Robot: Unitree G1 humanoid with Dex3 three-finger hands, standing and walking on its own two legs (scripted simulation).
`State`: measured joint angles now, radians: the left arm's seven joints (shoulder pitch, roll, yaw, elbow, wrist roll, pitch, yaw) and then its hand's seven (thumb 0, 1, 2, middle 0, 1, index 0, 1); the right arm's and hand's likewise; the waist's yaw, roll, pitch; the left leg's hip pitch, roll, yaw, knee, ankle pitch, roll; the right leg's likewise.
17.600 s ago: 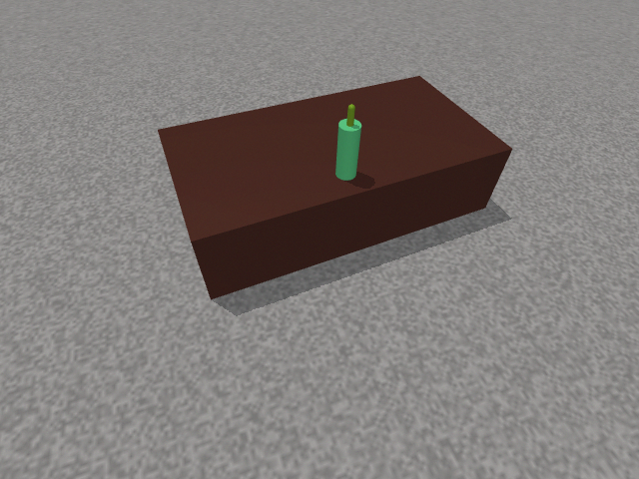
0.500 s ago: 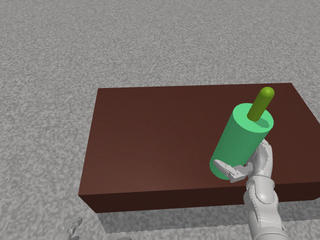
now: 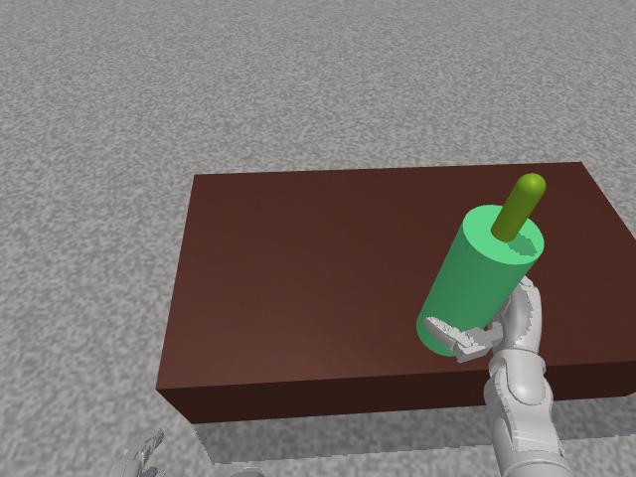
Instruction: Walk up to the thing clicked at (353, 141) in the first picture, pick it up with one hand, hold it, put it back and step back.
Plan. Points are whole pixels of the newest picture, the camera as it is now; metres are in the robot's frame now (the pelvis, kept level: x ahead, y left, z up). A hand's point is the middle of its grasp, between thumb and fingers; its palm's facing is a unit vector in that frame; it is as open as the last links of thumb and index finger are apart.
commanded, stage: hold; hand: right
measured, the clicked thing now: (478, 272) +0.33 -0.17 +0.10
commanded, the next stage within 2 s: crouch in 0.68 s
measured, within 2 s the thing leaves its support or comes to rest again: neither
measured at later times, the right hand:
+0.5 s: hand (466, 305) +0.33 -0.18 +0.03, palm faces +0.22 +0.97 -0.02, open 10.9 cm
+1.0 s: hand (461, 307) +0.34 -0.18 +0.01, palm faces +0.23 +0.97 -0.01, open 10.9 cm
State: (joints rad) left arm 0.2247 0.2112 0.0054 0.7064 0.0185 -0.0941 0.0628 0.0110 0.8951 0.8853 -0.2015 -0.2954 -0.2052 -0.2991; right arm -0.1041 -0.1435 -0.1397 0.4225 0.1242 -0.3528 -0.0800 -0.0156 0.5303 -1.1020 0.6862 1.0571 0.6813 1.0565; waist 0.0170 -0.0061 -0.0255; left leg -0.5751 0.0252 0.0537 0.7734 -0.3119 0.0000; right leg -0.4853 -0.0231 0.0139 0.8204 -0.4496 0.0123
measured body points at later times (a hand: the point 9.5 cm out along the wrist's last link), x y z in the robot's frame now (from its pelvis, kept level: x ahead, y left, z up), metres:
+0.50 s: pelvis +0.00 -0.01 +0.00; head +0.05 -0.01 +0.44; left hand +0.13 +0.24 -0.11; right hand +0.31 -0.23 +0.04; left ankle +0.05 +0.12 -0.70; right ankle -0.02 -0.13 -0.70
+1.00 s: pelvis -0.01 +0.00 -0.01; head +0.05 -0.01 +0.43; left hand +0.13 +0.24 -0.12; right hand +0.32 -0.23 +0.01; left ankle +0.05 +0.12 -0.70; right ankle -0.02 -0.13 -0.70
